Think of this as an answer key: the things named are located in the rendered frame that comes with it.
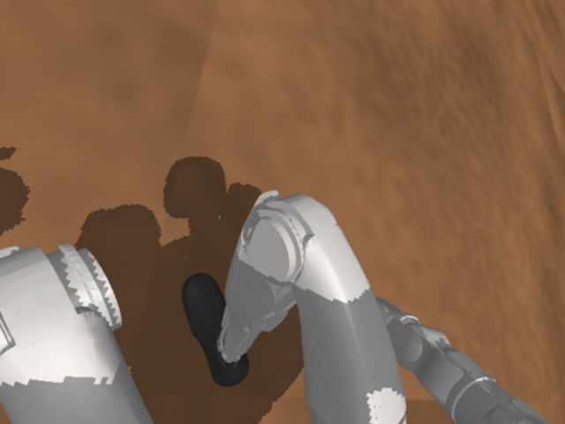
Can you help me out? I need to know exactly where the right robot foot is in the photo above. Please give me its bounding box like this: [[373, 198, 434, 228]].
[[182, 273, 249, 387]]

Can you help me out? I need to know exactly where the right robot hand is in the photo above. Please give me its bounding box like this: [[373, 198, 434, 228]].
[[375, 296, 403, 326]]

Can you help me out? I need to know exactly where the right robot arm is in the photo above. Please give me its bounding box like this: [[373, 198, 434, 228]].
[[387, 313, 550, 424]]

